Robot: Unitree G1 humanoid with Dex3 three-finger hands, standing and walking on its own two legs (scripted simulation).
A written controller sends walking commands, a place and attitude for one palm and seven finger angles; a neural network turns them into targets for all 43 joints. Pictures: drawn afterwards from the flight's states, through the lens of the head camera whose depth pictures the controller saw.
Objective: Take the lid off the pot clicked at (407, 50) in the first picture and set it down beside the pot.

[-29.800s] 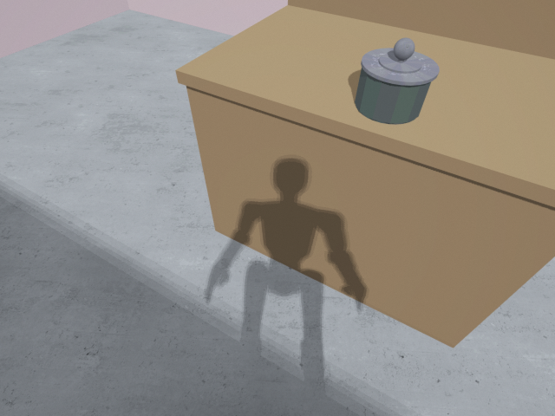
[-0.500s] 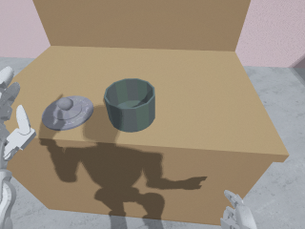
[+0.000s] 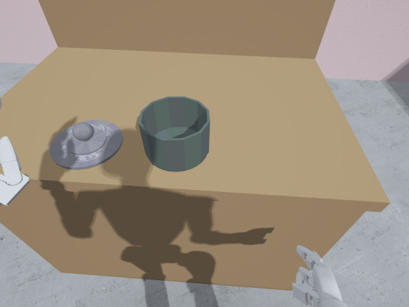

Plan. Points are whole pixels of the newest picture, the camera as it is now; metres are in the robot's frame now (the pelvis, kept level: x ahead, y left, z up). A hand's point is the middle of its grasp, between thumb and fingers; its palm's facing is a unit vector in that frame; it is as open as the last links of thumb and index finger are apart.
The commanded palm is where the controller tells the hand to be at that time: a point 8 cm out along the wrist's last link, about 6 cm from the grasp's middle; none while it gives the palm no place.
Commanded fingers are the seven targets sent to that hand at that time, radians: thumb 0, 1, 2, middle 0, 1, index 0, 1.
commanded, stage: step back with the hand held close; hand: left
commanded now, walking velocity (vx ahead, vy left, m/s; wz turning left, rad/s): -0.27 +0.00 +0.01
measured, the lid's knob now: (82, 131) +0.47 +0.36 +0.07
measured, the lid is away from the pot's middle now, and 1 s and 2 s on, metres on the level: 0.23 0.23 0.23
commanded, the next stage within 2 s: stop stepping back and stand still in 1.32 s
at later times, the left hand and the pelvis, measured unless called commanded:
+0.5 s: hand out of the picture +0.13 +0.26 +0.22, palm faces +0.47 -0.78 -0.41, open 7.4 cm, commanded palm +0.06 +0.30 +0.24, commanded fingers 0.00 0.90 0.90 -0.20 -0.30 -0.20 -0.30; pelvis -0.06 +0.02 -0.02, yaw +0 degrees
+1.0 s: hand out of the picture +0.08 +0.25 +0.23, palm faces +0.42 -0.81 -0.42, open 7.4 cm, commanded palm +0.01 +0.31 +0.24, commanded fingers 0.00 0.90 0.90 -0.20 -0.30 -0.20 -0.30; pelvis -0.12 +0.03 -0.02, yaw +1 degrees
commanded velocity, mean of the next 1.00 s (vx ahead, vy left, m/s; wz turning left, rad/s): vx -0.32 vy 0.00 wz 0.01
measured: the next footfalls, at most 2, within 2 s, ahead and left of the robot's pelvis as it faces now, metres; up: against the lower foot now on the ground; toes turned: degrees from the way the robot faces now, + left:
right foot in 1.22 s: -0.17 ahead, -0.13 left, +0.00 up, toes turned -1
left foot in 1.34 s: -0.03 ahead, +0.09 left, +0.00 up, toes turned -4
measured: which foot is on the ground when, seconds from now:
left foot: down 0.00-1.00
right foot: down 0.00-1.00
